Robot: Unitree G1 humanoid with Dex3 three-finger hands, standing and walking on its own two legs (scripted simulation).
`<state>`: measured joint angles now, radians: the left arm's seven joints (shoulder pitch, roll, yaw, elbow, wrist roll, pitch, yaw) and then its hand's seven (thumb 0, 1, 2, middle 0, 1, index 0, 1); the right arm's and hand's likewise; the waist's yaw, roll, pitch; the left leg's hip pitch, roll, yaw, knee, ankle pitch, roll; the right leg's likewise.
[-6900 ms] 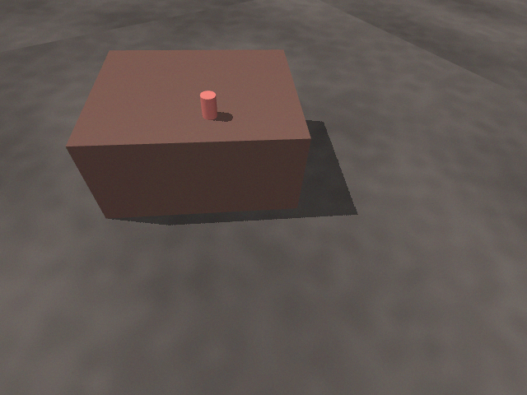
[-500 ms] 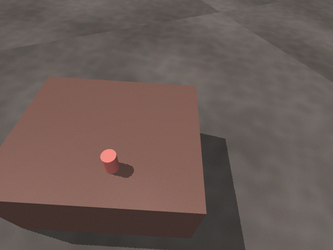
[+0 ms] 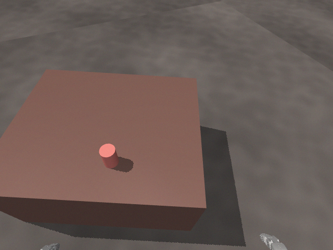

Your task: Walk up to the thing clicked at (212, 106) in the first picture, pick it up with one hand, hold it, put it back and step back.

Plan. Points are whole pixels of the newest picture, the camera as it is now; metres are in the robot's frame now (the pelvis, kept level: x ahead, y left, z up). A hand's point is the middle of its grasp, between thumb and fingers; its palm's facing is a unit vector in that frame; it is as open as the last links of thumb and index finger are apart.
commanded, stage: go down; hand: left
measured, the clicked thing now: (109, 156) +0.49 +0.22 -0.28
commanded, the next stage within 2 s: none
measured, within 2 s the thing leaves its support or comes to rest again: neither
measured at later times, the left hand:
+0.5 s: hand (61, 243) +0.16 +0.27 -0.14, palm faces +0.07 -0.94 -0.33, open 16.4 cm
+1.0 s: hand (54, 239) +0.16 +0.28 -0.13, palm faces +0.09 -0.95 -0.31, open 17.4 cm
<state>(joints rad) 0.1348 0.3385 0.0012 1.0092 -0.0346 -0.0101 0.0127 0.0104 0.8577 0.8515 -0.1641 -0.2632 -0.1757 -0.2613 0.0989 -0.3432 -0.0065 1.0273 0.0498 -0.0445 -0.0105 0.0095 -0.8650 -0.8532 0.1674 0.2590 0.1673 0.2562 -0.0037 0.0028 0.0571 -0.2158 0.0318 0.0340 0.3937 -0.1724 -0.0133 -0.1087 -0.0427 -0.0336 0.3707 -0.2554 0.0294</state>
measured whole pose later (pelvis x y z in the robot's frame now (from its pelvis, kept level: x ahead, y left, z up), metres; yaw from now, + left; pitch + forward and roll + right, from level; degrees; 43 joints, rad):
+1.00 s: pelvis +0.00 +0.00 -0.03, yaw +0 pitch +8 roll -1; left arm 0.20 0.39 0.22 0.51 0.00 0.31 -0.13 0.00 -0.54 0.02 -0.08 -0.04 -0.08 -0.04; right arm 0.28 -0.25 -0.08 0.51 0.03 -0.10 -0.05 -0.01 0.53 -0.04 0.06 0.05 0.05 0.05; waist -0.02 0.01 -0.07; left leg -0.53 0.05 0.01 0.72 -0.33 -0.02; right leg -0.41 -0.04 -0.04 0.69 -0.41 0.03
